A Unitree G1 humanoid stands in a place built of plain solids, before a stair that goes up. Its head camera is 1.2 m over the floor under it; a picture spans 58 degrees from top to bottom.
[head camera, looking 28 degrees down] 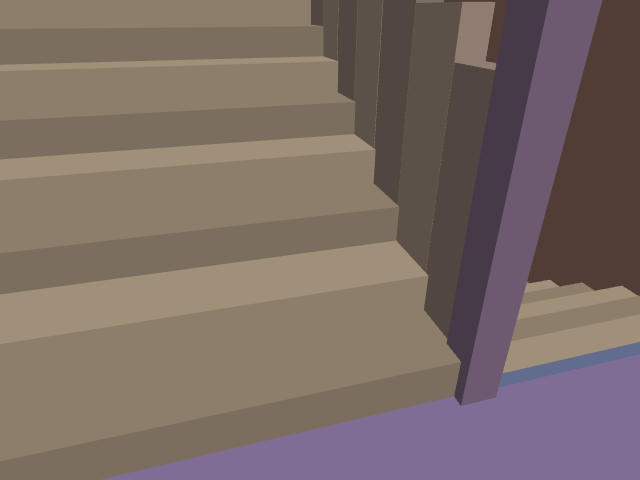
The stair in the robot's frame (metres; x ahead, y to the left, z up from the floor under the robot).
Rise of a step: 0.16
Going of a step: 0.29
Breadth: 1.80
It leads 15 degrees to the left of straight ahead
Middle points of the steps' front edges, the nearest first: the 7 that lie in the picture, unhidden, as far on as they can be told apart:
0.85 0.38 0.16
1.13 0.46 0.32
1.41 0.54 0.48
1.69 0.61 0.64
1.97 0.69 0.80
2.25 0.77 0.96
2.53 0.85 1.12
